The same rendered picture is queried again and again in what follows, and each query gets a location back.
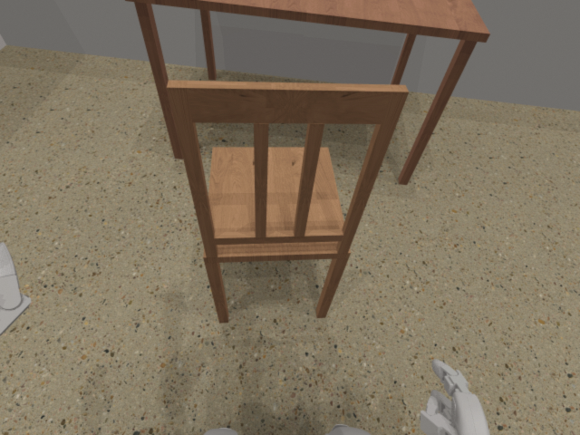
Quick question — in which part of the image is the left robot hand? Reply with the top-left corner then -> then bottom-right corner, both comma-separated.
0,242 -> 31,336

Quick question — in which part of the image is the table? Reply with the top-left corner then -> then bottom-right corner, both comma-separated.
125,0 -> 490,185

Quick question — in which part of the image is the right robot hand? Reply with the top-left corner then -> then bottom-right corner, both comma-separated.
420,359 -> 490,435

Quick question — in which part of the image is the chair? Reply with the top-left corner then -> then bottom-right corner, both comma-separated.
167,80 -> 409,324

